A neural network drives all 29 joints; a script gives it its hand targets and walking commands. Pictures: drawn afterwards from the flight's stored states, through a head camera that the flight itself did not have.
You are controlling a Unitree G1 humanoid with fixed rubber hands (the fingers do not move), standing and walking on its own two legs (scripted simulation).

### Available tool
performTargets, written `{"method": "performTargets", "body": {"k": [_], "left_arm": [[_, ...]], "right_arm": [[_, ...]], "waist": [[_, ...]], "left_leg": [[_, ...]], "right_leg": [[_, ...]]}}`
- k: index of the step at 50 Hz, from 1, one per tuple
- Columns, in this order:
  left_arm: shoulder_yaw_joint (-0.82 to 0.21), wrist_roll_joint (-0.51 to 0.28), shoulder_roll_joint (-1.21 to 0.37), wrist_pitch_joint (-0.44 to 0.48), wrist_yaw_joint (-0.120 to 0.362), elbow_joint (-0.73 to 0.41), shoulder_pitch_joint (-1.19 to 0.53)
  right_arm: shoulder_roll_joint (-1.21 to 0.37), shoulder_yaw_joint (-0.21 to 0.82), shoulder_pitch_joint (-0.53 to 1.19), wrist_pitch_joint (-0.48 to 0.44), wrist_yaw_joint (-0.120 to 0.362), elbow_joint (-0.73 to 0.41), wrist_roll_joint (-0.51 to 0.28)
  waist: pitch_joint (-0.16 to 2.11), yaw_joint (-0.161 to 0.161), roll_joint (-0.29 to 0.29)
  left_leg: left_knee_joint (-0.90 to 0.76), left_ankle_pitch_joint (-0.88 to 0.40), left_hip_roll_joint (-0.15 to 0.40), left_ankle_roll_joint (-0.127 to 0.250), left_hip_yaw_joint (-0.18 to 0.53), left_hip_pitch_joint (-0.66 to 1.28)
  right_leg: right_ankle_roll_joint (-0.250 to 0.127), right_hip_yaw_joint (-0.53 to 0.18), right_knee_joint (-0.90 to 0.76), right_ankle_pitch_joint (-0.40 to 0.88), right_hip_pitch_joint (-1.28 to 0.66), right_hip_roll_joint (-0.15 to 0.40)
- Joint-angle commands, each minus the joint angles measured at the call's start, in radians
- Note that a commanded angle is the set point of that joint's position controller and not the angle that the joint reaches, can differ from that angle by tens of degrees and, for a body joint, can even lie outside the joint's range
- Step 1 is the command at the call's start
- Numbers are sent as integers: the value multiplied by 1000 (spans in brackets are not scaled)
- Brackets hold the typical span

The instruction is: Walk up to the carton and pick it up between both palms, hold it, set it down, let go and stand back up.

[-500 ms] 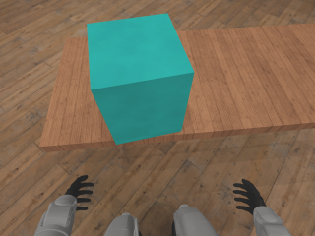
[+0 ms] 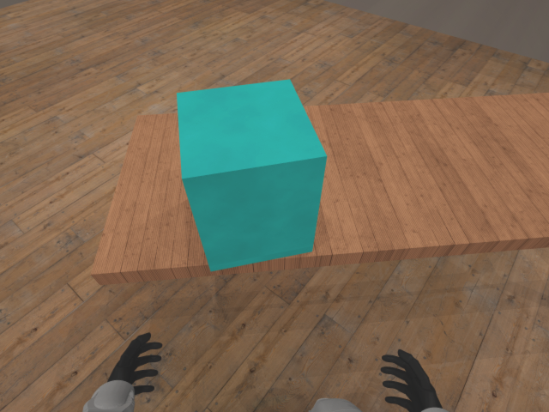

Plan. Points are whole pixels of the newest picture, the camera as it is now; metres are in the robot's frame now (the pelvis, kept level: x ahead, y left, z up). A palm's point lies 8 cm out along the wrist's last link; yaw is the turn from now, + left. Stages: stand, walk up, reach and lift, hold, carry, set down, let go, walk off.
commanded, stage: reach and lift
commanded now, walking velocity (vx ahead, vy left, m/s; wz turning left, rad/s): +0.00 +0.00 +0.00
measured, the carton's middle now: (249, 177) +0.50 +0.03 +0.04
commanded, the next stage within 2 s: none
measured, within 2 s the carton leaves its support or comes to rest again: neither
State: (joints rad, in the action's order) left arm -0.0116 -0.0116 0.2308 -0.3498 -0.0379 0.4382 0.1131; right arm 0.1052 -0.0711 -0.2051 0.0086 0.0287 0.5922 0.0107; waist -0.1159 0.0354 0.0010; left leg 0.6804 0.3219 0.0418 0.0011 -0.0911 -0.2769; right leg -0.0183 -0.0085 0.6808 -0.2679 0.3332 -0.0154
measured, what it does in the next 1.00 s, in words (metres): shifts its weight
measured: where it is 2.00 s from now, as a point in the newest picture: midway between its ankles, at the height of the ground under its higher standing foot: outside the picture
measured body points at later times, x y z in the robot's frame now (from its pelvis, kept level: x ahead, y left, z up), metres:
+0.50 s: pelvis +0.03 -0.01 +0.02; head +0.03 +0.00 +0.47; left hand +0.24 +0.21 -0.05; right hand +0.21 -0.21 -0.05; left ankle +0.03 +0.12 -0.72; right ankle +0.06 -0.11 -0.72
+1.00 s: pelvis +0.09 +0.02 +0.02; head +0.07 +0.03 +0.47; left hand +0.27 +0.22 -0.02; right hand +0.27 -0.20 -0.02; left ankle +0.03 +0.12 -0.72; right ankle +0.06 -0.11 -0.72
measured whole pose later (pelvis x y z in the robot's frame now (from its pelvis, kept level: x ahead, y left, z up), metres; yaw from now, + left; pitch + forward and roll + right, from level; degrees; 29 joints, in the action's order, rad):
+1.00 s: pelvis +0.09 +0.02 +0.02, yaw +1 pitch -4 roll -1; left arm -0.04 -0.04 0.13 0.28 -0.09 0.50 0.25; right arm 0.20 0.05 -0.22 -0.43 0.06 0.68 -0.23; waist -0.01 -0.02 0.00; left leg 0.42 0.32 0.03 0.01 -0.07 -0.03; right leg 0.00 0.00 0.37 -0.25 0.06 -0.02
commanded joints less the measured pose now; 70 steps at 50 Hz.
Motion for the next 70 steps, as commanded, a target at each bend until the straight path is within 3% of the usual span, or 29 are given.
{"method": "performTargets", "body": {"k": [1, 8, 11, 12, 13, 14, 16, 19, 24, 31, 39, 48, 55, 59, 65, 70], "left_arm": [[40, -7, 113, 62, -10, -90, -107], [50, 1, 90, 163, -15, -14, -190], [59, -18, 121, 217, -19, -19, -254], [66, -29, 135, 225, -20, -16, -272], [59, -42, 136, 224, -22, 1, -283], [56, -49, 130, 223, -22, -7, -286], [36, -56, 101, 222, -24, -20, -261], [50, -44, 97, 247, -23, -41, -206], [51, -35, 81, 315, -39, -57, -117], [16, -60, 58, 478, -53, -75, -65], [-6, -51, 16, 626, -53, -79, 22], [-15, -25, -55, 685, -51, -98, 44], [-6, -9, -84, 724, -80, -149, 30], [-3, -10, -89, 747, -82, -130, -18], [6, -51, -61, 722, -88, -71, -175], [17, -91, -18, 674, -97, -92, -294]], "right_arm": [[131, -27, 63, -36, 1, -157, 0], [140, -11, 110, -49, 21, -173, -11], [104, -4, 133, -65, 16, -211, -19], [81, 7, 132, -69, 13, -211, -28], [75, 7, 129, -65, 6, -186, -35], [55, 25, 114, -63, -1, -190, -45], [67, 32, 93, -60, -10, -175, -57], [90, 31, 91, -83, -7, -177, -75], [112, 19, 73, -145, -1, -160, -81], [144, 13, 63, -267, 12, -173, -108], [174, 61, 24, -389, 21, -101, -194], [235, 77, 58, -497, 34, -31, -254], [260, 83, 108, -557, 47, -29, -283], [250, 96, 163, -575, 47, -20, -298], [252, 99, 308, -529, 38, -18, -302], [250, 103, 419, -453, 24, -83, -306]], "waist": [[117, -14, -8], [115, -22, -27], [113, -29, 48], [117, -30, 94], [103, -12, 140], [100, -16, 140], [84, -3, 93], [139, -16, 5], [165, -31, -16], [221, -36, 7], [241, -44, -1], [171, -40, -30], [168, -59, -27], [166, -68, -20], [193, -68, 18], [272, -77, 24]], "left_leg": [[-276, 153, 24, 31, 16, -48], [-372, 286, 50, 65, 36, -231], [-301, 185, 4, 54, -3, -148], [-248, 120, -22, 39, -7, -49], [-210, 71, -43, 21, 6, 76], [-188, 27, -52, 17, 7, 157], [-223, 13, -45, 15, 21, 186], [-276, -5, -34, 11, 17, 121], [-319, -84, -33, -2, 13, 138], [-325, -246, -37, -19, 35, 194], [-293, -471, -37, -51, 70, 263], [-269, -602, -28, -91, 83, 296], [-259, -621, -21, -102, 76, 297], [-268, -550, -27, -91, 73, 269], [-305, -333, -30, -53, 60, 191], [-318, -288, -35, -32, 46, 152]], "right_leg": [[-18, 10, -203, -68, -131, 8], [2, 1, -174, -66, -340, -16], [-9, -57, -258, -193, -234, 34], [-20, -95, -312, -266, -126, 75], [-31, -121, -369, -325, 11, 105], [-35, -136, -396, -317, 88, 128], [-34, -106, -384, -210, 103, 111], [-22, -60, -331, -66, -40, 67], [-13, -32, -329, 53, -134, 38], [-10, -27, -336, 236, -187, 15], [-11, -39, -321, 485, -264, -1], [-38, -32, -349, 460, -242, -28], [-51, -30, -344, 433, -239, -38], [-48, -36, -343, 405, -245, -31], [-34, -49, -328, 285, -230, -10], [-25, -63, -313, 286, -260, 1]]}}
